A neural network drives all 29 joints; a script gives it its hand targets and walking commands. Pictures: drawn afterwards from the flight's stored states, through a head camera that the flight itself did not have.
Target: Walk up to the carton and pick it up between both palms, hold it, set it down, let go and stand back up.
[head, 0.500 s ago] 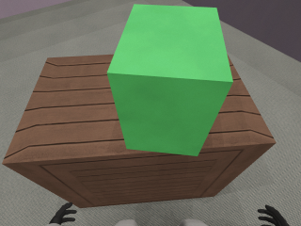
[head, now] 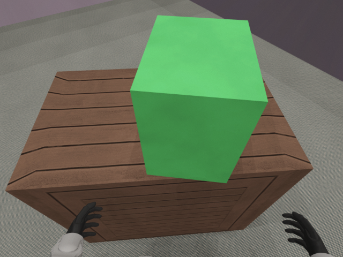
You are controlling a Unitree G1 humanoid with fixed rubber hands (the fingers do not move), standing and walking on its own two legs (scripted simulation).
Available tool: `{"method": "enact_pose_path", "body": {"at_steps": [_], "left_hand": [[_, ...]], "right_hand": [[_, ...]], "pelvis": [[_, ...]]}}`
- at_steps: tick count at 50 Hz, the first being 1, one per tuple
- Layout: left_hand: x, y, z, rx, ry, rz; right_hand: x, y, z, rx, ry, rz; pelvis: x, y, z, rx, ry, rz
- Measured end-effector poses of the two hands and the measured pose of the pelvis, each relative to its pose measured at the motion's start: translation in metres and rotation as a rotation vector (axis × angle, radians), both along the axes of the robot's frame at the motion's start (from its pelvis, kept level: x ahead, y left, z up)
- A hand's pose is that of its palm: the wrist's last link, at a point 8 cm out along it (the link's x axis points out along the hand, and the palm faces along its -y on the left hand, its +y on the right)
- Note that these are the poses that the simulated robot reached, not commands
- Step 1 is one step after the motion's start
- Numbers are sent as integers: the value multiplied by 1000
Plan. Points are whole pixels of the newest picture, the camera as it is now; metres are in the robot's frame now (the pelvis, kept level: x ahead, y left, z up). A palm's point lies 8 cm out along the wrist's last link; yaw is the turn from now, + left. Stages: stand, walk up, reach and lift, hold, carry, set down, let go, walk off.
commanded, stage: reach and lift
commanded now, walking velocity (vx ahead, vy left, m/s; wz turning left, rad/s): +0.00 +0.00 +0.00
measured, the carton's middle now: (193, 103) +0.45 -0.02 +0.10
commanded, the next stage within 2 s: none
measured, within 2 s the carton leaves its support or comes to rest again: neither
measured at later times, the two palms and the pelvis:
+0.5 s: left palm (66, 244) +0.15 +0.25 -0.01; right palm (323, 251) +0.13 -0.26 +0.01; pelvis -0.04 +0.00 +0.00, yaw +0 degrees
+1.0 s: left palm (71, 215) +0.19 +0.24 +0.03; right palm (305, 221) +0.17 -0.22 +0.05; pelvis -0.02 +0.01 +0.00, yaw +0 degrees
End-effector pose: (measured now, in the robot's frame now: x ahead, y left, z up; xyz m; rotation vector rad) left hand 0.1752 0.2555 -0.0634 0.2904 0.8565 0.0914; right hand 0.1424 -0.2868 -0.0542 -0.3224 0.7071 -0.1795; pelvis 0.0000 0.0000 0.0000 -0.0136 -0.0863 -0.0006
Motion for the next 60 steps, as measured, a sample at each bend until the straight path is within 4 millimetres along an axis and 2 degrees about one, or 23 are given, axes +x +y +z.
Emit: {"method": "enact_pose_path", "body": {"at_steps": [5, 10, 22, 32, 40, 48, 55, 60], "left_hand": [[-18, 5, 2, -11, -23, 3], [-29, 8, 11, -10, -86, 3], [-29, -1, 41, -48, -242, 21], [-24, -14, 57, -58, -296, 24], [-4, -23, 83, -120, -435, 1], [11, -18, 87, -147, -463, -8], [34, -20, 107, -199, -551, -21], [51, -24, 114, -202, -548, -31]], "right_hand": [[-17, 10, 11, -4, -47, 6], [-24, 22, 28, -1, -123, 19], [-15, 28, 66, 36, -234, 14], [-4, 26, 76, 105, -283, 2], [15, 48, 101, 153, -406, -1], [26, 60, 102, 170, -389, -19], [49, 73, 127, 189, -478, 5], [62, 72, 119, 195, -415, -7]], "pelvis": [[-12, 6, 1, -8, -24, 0], [-25, 10, 1, -13, -42, 1], [-43, 7, 1, -9, -66, 1], [-42, -5, 2, 6, -63, 2], [-37, -4, 2, 5, -56, 2], [-27, 4, 2, -5, -44, 2], [-12, 10, 2, -8, -24, 4], [1, 10, 4, -8, 1, 4]]}}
